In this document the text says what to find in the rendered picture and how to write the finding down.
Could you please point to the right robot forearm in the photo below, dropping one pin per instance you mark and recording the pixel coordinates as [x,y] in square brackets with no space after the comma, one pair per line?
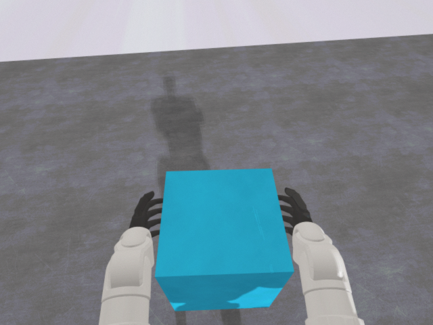
[325,283]

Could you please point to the robot left hand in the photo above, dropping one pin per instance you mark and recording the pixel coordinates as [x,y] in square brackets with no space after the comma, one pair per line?
[141,215]

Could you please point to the left robot forearm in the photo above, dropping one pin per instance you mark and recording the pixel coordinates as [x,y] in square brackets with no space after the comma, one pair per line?
[127,284]

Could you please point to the carton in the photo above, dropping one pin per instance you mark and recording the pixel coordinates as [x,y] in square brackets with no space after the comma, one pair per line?
[222,242]

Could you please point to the robot right hand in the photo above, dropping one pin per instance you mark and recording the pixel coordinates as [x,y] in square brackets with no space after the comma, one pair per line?
[298,210]

